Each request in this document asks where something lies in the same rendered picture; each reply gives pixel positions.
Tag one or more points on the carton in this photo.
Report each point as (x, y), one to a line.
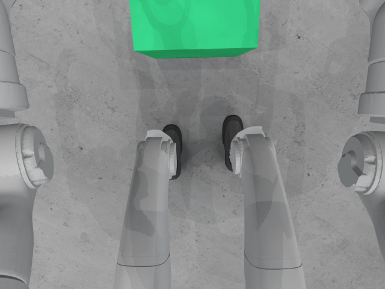
(194, 28)

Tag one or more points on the right robot forearm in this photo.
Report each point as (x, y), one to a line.
(372, 102)

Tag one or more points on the right robot upper arm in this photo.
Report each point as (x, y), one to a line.
(362, 169)

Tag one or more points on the left robot upper arm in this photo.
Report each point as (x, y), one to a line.
(26, 162)

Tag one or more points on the robot right shin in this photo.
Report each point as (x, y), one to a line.
(251, 130)

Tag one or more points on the left robot forearm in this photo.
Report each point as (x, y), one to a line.
(13, 96)

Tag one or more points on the robot left thigh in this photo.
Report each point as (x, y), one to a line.
(144, 253)

